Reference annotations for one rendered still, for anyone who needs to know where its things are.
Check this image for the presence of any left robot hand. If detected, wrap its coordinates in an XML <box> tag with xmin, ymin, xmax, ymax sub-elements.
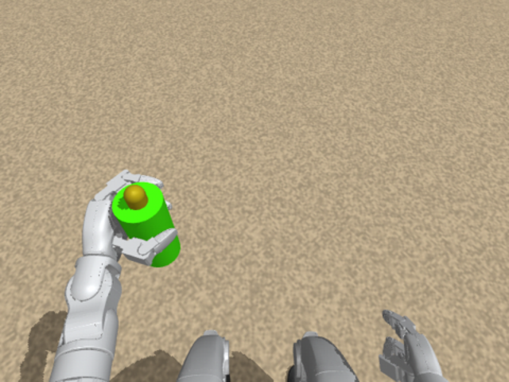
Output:
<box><xmin>82</xmin><ymin>170</ymin><xmax>178</xmax><ymax>266</ymax></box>

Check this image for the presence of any bottle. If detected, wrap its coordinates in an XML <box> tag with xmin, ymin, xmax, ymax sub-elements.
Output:
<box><xmin>112</xmin><ymin>182</ymin><xmax>181</xmax><ymax>267</ymax></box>

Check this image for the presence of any right robot hand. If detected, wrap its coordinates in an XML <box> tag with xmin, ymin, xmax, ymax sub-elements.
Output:
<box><xmin>379</xmin><ymin>310</ymin><xmax>442</xmax><ymax>382</ymax></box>

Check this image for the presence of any left robot arm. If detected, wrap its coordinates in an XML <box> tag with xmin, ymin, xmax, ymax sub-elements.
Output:
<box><xmin>49</xmin><ymin>254</ymin><xmax>122</xmax><ymax>382</ymax></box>

